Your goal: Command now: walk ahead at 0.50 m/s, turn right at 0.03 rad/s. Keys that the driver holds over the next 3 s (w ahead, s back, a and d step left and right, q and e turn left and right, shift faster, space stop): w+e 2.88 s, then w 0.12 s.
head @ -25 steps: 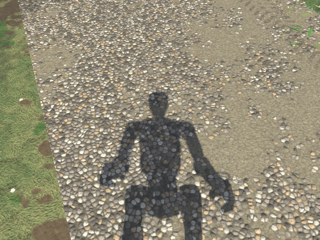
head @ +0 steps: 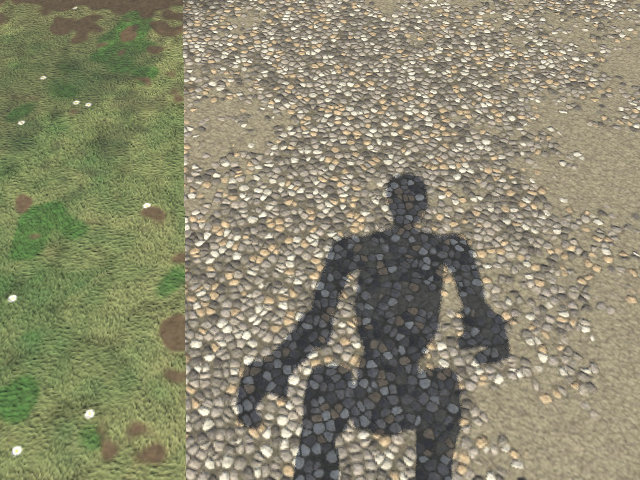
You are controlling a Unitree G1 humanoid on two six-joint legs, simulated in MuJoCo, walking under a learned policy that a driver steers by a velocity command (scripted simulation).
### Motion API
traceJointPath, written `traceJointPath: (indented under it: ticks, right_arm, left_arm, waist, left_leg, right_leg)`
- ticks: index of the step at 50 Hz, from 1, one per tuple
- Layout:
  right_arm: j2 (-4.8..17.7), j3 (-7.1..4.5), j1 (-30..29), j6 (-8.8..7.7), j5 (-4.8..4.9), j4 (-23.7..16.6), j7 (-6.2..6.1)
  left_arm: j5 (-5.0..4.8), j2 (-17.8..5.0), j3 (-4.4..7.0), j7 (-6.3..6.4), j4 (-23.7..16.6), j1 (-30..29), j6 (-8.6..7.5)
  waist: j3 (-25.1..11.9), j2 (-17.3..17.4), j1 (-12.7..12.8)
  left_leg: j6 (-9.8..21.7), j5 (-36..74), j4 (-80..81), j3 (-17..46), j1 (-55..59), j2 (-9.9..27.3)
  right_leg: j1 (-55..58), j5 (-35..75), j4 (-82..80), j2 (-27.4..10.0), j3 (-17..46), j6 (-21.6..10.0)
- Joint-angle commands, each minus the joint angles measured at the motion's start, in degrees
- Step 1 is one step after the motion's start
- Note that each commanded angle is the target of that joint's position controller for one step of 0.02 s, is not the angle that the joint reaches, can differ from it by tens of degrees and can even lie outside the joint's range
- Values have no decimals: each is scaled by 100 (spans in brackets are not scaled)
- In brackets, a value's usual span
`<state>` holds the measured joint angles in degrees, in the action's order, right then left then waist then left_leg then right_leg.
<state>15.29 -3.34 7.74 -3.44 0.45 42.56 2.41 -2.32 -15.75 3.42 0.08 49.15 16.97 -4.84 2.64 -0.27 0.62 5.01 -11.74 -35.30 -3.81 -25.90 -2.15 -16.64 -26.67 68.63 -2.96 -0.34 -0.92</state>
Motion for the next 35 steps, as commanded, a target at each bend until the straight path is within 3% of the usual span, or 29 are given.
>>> traceJointPath:
  ticks: [1, 3, 6, 9, 12, 15, 18, 21, 22, 23, 24, 25, 26, 27, 28, 29, 30, 32, 35]
  right_arm:
    - [523, -153, 671, -128, -70, -63, -50]
    - [433, -141, 526, -232, -125, -35, -50]
    - [570, -193, 576, -334, -164, 116, -105]
    - [591, -195, 647, -318, -158, 222, -203]
    - [650, -189, 652, -296, -131, 286, -271]
    - [743, -219, 942, -221, -87, 467, -320]
    - [829, -255, 1061, -62, -29, 564, -351]
    - [1059, -312, 844, 70, 14, 493, -436]
    - [1136, -327, 750, 113, 18, 463, -466]
    - [1166, -322, 584, 132, 48, 423, -482]
    - [1011, -249, 601, 64, -11, 329, -481]
    - [91, 28, 1255, -116, -168, 91, -329]
    - [504, -15, 683, -380, 34, 11, -213]
    - [755, -78, 142, -513, 222, -182, -158]
    - [720, -65, 68, -568, 163, -201, -179]
    - [760, -111, 49, -553, 4, -146, -217]
    - [794, -151, 181, -479, -49, -149, -221]
    - [700, -155, 338, -331, -99, -179, -238]
    - [481, -77, -156, -229, -141, -384, -281]
  left_arm:
    - [25, -691, 165, 22, -512, -420, -146]
    - [35, -553, 178, 25, -320, 39, 56]
    - [50, -393, 164, 56, -308, -57, 195]
    - [83, -353, 162, 38, -397, -399, 162]
    - [108, -222, 101, -61, -511, -845, 113]
    - [122, -100, 28, -165, -730, -1332, 102]
    - [115, -112, 19, -293, -982, -1611, 98]
    - [104, -341, 135, -369, -1082, -1256, 141]
    - [93, -518, 228, -366, -1008, -768, 161]
    - [88, -815, 386, -314, -824, 83, 166]
    - [116, -1286, 561, -186, -664, 918, 220]
    - [83, -1709, 604, -157, -698, 748, 172]
    - [126, -1266, 473, -169, -793, 920, 115]
    - [149, -992, 400, -168, -804, 675, 70]
    - [113, -824, 343, -178, -875, 267, 51]
    - [114, -637, 284, -177, -964, -104, 54]
    - [178, -541, 235, -148, -1063, -281, 50]
    - [157, -639, 252, -97, -1129, -373, 44]
    - [140, -903, 321, 20, -1103, -185, 58]
  waist:
    - [-694, 205, -305]
    - [-592, 441, -61]
    - [-320, 291, -11]
    - [-178, 323, -103]
    - [-46, 328, -277]
    - [173, 260, -494]
    - [253, 269, -513]
    - [-164, 597, -131]
    - [-442, 686, 168]
    - [-868, 570, 661]
    - [-1381, -46, 1016]
    - [-1807, -1436, 220]
    - [-2315, -798, 646]
    - [-1530, -509, 684]
    - [-1024, 10, 383]
    - [-701, 179, 158]
    - [-635, 46, -35]
    - [-524, -49, -197]
    - [-310, -163, -81]
  left_leg:
    - [914, 1053, 1936, 2073, 2246, 1743]
    - [806, 1298, 2307, 1503, 1698, 1568]
    - [723, 2026, 2579, 784, 1626, 1507]
    - [535, 2229, 2692, 239, 1911, 1387]
    - [331, 2124, 2812, -206, 2085, 1310]
    - [303, 2377, 2754, -386, 2657, 1527]
    - [310, 3123, 2363, -534, 3340, 1769]
    - [163, 5662, 1348, -756, 3518, 1805]
    - [101, 6229, 618, -794, 3413, 1770]
    - [-48, 5972, -531, -883, 2945, 1576]
    - [-282, 4048, -2287, -882, 1622, 1251]
    - [-617, -1921, -4271, -220, -1077, -50]
    - [-473, -2155, -4799, 982, -1784, -39]
    - [-319, -1592, -4544, 1027, -2151, 275]
    - [-276, -1120, -3962, 975, -1932, 533]
    - [-345, -905, -3483, 905, -1585, 688]
    - [-420, -742, -3266, 933, -1200, 796]
    - [-633, -609, -2773, 818, -950, 840]
    - [-901, 197, -1609, 609, -864, 704]
  right_leg:
    - [-2184, 674, 282, -522, 553, -144]
    - [-1660, 1113, 51, -600, 640, -98]
    - [-2040, 1686, -388, -532, 747, 25]
    - [-2430, 2595, -1292, -402, 770, 91]
    - [-2299, 3352, -2345, -325, 425, 53]
    - [-2509, 3344, -2955, -276, 172, -41]
    - [-2741, 2736, -3236, -159, -99, -198]
    - [-1822, 1862, -3232, 328, -602, -522]
    - [-1167, 1628, -3230, 526, -691, -671]
    - [87, 1943, -3670, 714, -635, -892]
    - [1783, 1991, -3962, 85, 535, -1230]
    - [3726, 1328, -4327, -1341, 3725, -2332]
    - [4054, 944, -4997, -1545, 4646, -2419]
    - [3494, 1323, -5131, -1386, 3772, -2106]
    - [2602, 1876, -5161, -1138, 3080, -1888]
    - [1839, 2453, -5257, -913, 2587, -1756]
    - [1355, 2827, -5389, -780, 2338, -1739]
    - [801, 3257, -5553, -627, 2038, -1740]
    - [203, 3507, -5609, -331, 1531, -1580]
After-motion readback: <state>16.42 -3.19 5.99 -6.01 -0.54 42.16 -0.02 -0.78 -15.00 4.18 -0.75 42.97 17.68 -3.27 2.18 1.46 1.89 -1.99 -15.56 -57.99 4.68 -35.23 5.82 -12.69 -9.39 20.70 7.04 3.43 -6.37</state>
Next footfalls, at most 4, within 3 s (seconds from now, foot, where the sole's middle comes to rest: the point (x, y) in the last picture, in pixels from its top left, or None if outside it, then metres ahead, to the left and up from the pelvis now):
0.48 right None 0.40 -0.16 -0.76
0.94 left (367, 346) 0.74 -0.08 -0.76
1.46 right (533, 333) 0.78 -0.46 -0.76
1.94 left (552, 225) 1.10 -0.58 -0.76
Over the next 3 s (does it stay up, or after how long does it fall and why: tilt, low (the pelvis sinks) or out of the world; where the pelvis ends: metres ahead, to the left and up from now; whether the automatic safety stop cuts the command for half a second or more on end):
stays up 1.02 -1.05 0.00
